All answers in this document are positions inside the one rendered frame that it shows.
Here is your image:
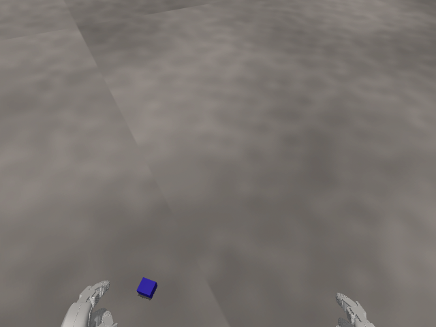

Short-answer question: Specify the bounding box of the small box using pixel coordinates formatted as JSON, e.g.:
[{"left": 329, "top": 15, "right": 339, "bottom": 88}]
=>
[{"left": 136, "top": 277, "right": 157, "bottom": 298}]

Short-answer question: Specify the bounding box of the right robot hand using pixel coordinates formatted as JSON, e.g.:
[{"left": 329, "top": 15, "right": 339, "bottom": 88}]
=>
[{"left": 335, "top": 293, "right": 375, "bottom": 327}]

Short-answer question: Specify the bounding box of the left robot hand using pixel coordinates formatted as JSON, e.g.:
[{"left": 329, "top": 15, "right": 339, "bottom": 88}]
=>
[{"left": 61, "top": 280, "right": 118, "bottom": 327}]

